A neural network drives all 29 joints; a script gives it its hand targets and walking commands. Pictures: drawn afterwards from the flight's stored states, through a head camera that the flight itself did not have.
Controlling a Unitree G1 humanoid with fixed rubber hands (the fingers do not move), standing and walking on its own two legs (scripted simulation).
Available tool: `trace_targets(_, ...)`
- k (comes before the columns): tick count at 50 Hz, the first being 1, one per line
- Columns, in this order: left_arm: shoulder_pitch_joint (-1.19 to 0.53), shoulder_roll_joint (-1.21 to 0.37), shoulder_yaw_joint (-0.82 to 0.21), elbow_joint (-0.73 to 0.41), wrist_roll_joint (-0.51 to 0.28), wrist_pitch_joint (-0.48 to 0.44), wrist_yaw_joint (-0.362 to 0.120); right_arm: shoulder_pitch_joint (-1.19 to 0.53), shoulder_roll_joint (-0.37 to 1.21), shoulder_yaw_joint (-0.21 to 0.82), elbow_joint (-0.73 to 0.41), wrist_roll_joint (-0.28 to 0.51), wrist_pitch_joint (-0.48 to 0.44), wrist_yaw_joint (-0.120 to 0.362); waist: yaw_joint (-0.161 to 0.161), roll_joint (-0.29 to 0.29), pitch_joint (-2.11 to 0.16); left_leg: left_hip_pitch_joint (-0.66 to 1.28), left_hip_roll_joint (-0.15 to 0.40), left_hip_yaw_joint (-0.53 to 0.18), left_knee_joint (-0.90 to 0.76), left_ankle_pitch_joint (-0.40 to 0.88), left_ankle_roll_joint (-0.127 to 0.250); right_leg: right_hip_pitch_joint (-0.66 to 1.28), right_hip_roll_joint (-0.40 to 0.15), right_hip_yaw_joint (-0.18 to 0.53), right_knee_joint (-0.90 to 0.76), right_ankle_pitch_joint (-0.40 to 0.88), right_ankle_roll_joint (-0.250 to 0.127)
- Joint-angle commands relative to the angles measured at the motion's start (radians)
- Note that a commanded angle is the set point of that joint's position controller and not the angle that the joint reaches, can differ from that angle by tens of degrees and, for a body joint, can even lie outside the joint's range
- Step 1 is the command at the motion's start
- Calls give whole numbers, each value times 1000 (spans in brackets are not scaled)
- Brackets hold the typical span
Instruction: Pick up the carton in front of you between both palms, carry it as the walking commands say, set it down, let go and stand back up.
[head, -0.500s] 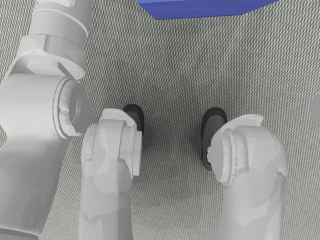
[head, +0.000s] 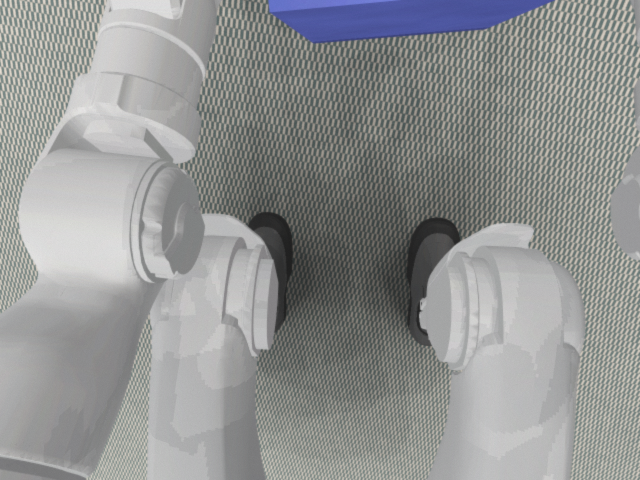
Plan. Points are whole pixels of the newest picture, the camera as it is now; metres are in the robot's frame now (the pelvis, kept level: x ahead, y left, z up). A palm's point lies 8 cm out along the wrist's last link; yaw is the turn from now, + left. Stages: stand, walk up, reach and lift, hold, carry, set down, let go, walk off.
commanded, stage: reach and lift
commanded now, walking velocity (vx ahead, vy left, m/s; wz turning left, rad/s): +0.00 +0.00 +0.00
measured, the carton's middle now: out of the picture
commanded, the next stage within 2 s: none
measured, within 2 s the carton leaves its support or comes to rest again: leaves its support in 0.40 s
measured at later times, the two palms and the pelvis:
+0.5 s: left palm out of the picture +0.57 +0.10 -0.13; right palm out of the picture +0.57 -0.20 -0.13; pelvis +0.01 +0.00 +0.01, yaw -1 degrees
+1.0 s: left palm out of the picture +0.52 +0.10 +0.05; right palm out of the picture +0.51 -0.20 +0.05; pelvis -0.01 +0.01 +0.12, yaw -3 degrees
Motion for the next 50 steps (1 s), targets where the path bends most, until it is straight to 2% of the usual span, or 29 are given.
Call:
trace_targets(1,-310,-119,-2,-103,45,-3,-32,-355,165,24,-110,-15,1,61,8,-86,-1160,586,-40,127,-113,330,31,577,22,-76,-187,329,2)
trace_targets(2,-347,-234,-18,-122,63,8,-62,-373,295,45,-110,-29,13,96,14,-81,-1132,588,-50,127,-108,323,39,571,32,-72,-184,318,-3)
trace_targets(4,-419,-587,-77,-139,81,39,-154,-420,649,81,-127,-41,33,190,8,-74,-1072,561,-69,133,-104,308,47,535,52,-76,-171,310,-12)
trace_targets(5,-432,-675,-79,-159,89,56,-194,-401,748,67,-141,-49,49,229,1,-74,-1045,534,-75,133,-104,294,52,507,59,-82,-167,302,-14)
trace_targets(8,-439,-812,-101,-202,101,93,-263,-339,907,39,-169,-63,89,292,-18,-46,-1008,479,-82,132,-92,281,61,462,70,-96,-163,299,-21)
trace_targets(10,-433,-874,-123,-222,88,111,-284,-325,960,46,-196,-58,105,312,-28,-32,-1031,479,-84,133,-85,282,62,463,74,-106,-158,303,-25)
trace_targets(13,-458,-931,-166,-259,41,119,-291,-331,1016,77,-256,-32,117,318,-42,-42,-1123,481,-83,137,-73,316,63,527,74,-107,-153,352,-31)
trace_targets(16,-501,-986,-228,-314,-16,121,-288,-366,1078,118,-348,4,123,310,-51,-57,-1315,499,-83,145,-68,394,66,650,75,-105,-148,470,-31)
trace_targets(21,-606,-1074,-352,-509,-90,129,-257,-431,1174,204,-605,47,141,261,-64,-71,-1903,613,-101,162,-98,581,53,976,86,-115,-153,781,-14)
trace_targets(22,-617,-1097,-374,-546,-92,136,-250,-426,1197,213,-647,44,152,251,-70,-84,-2008,618,-104,168,-115,597,46,1044,92,-117,-163,831,-10)
trace_targets(23,-616,-1107,-382,-574,-84,145,-245,-415,1218,216,-672,38,165,247,-62,-90,-2092,636,-107,172,-130,601,42,1071,99,-121,-170,839,-5)
trace_targets(26,-575,-1120,-388,-621,-49,175,-228,-356,1291,227,-688,14,203,233,-33,-118,-2148,663,-123,178,-195,566,38,1043,118,-144,-232,749,16)
trace_targets(28,-491,-1132,-331,-554,6,196,-237,-258,1330,181,-599,-38,233,242,-24,-124,-1977,601,-127,177,-247,486,35,934,125,-156,-287,634,23)
trace_targets(32,-352,-1148,-153,-378,167,229,-271,-117,1349,2,-383,-193,256,273,-8,-105,-1545,502,-127,154,-362,260,44,596,129,-166,-426,306,16)
trace_targets(35,-314,-1147,-60,-322,245,239,-286,-112,1333,-96,-334,-269,254,285,-4,-82,-1459,502,-126,149,-431,189,49,533,133,-170,-487,215,2)
trace_targets(38,-314,-1147,-33,-313,275,239,-295,-117,1328,-142,-320,-305,252,286,-9,-70,-1467,514,-126,151,-485,155,49,566,135,-166,-536,188,-4)
trace_targets(41,-329,-1165,-56,-339,270,243,-305,-125,1344,-144,-340,-314,255,282,-21,-61,-1544,549,-124,153,-530,149,45,645,136,-164,-580,192,-5)
trace_targets(45,-334,-1220,-128,-393,235,261,-320,-131,1402,-87,-405,-289,273,279,-27,-56,-1705,629,-125,158,-575,189,37,776,140,-164,-627,238,3)
trace_targets(50,-266,-1288,-223,-449,188,287,-343,-78,1491,18,-501,-242,300,279,-17,-83,-1857,718,-129,161,-623,283,35,935,146,-164,-679,347,20)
